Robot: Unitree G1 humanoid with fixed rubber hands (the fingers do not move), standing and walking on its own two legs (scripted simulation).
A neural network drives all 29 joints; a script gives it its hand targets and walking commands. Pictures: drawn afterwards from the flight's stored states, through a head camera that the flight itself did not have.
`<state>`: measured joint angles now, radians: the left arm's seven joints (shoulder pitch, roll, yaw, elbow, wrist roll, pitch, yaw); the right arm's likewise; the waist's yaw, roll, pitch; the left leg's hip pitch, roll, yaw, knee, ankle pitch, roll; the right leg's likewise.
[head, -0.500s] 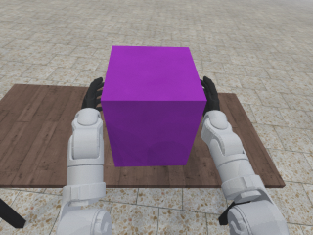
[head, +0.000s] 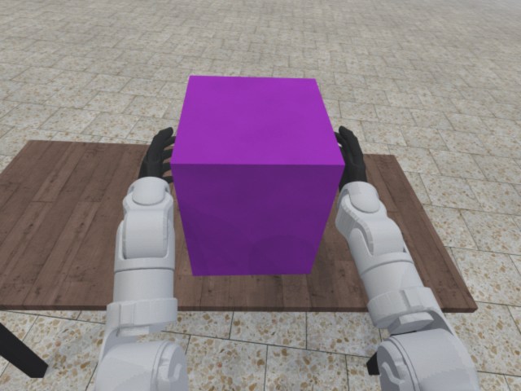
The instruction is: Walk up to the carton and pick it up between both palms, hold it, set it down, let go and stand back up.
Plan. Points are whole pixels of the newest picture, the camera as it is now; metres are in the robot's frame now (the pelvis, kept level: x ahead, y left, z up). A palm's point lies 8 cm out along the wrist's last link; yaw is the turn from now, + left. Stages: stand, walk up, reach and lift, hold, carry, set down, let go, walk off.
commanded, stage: hold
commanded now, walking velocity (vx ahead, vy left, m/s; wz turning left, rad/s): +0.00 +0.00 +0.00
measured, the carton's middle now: (252, 179) +0.40 +0.01 +0.13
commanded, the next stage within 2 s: none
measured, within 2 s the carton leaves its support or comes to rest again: neither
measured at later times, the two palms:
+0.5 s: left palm (150, 184) +0.36 +0.16 +0.16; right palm (346, 181) +0.36 -0.13 +0.17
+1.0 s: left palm (153, 183) +0.36 +0.16 +0.16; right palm (347, 179) +0.36 -0.13 +0.17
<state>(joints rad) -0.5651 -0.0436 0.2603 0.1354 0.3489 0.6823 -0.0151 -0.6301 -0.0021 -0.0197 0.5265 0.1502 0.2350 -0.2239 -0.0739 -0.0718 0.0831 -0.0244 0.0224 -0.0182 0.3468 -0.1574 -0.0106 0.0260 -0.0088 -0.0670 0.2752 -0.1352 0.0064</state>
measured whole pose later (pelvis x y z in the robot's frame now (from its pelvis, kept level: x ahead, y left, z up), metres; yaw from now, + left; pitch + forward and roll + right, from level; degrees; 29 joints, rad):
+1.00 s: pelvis +0.00 +0.00 +0.00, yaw +0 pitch -9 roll -1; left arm -0.54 -0.04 0.26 0.10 0.35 0.69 -0.02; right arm -0.62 0.00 -0.01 0.51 0.16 0.23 -0.23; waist -0.08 -0.09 0.08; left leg -0.03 0.02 -0.02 0.35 -0.16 -0.01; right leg 0.02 -0.01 -0.07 0.27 -0.14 0.01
